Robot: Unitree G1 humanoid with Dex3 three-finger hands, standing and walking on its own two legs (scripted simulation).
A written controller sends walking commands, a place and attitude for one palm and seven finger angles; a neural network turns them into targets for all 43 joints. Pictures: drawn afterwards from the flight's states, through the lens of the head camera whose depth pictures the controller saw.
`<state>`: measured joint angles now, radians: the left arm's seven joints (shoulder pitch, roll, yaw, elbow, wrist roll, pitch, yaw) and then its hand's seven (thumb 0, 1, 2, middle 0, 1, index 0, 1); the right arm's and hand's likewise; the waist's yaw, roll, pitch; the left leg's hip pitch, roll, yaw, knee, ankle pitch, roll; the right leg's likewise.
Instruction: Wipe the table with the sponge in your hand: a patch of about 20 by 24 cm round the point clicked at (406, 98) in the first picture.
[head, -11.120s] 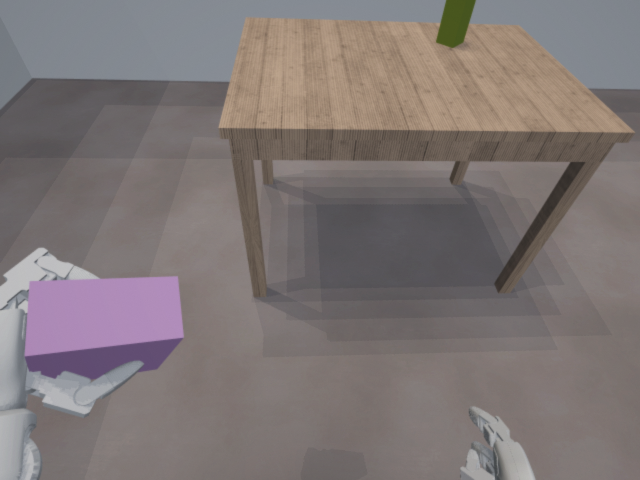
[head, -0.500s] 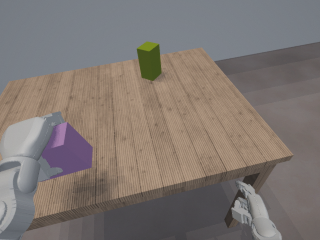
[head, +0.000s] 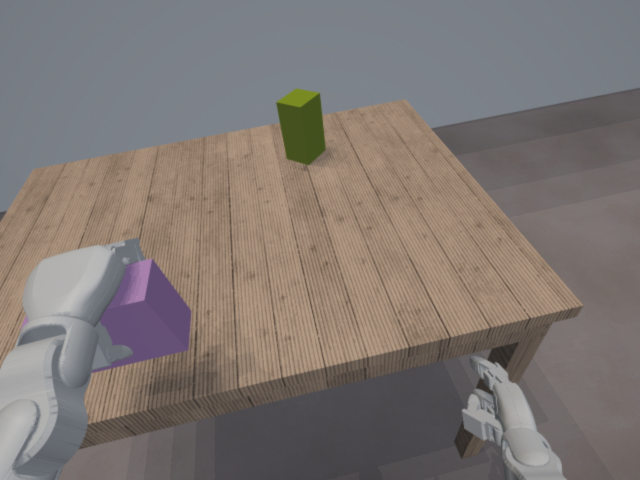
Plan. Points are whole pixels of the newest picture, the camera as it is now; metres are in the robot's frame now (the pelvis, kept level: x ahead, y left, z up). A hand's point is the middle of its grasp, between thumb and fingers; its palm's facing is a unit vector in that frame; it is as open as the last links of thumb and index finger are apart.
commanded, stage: turn the palm down, sponge in hand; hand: left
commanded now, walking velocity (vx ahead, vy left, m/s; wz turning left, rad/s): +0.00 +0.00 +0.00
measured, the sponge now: (124, 326) +0.23 +0.29 +0.10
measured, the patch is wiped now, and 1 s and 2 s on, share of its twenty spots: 0.00 0.00 0.00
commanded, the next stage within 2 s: move the sponge above the wiping area in 0.08 s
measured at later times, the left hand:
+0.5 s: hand (120, 309) +0.23 +0.29 +0.13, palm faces +0.05 -0.07 -1.00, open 10.1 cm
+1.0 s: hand (129, 311) +0.24 +0.28 +0.12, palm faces +0.07 -0.07 -0.99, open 10.1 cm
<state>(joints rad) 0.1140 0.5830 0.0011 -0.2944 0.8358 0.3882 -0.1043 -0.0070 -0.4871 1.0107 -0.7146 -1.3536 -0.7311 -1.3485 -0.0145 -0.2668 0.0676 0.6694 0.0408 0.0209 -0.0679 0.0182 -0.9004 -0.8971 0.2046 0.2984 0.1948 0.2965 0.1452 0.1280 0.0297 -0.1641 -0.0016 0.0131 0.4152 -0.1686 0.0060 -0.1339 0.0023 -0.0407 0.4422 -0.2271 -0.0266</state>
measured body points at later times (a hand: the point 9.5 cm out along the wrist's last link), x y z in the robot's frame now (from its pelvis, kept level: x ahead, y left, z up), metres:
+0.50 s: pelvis +0.00 +0.00 +0.00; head -0.01 -0.04 +0.45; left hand +0.23 +0.29 +0.18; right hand +0.27 -0.19 -0.07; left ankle +0.04 +0.12 -0.74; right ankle +0.01 -0.10 -0.74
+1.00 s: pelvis +0.01 +0.01 +0.00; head -0.01 -0.04 +0.45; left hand +0.23 +0.28 +0.17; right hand +0.27 -0.18 -0.07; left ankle +0.04 +0.12 -0.74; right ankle +0.01 -0.10 -0.74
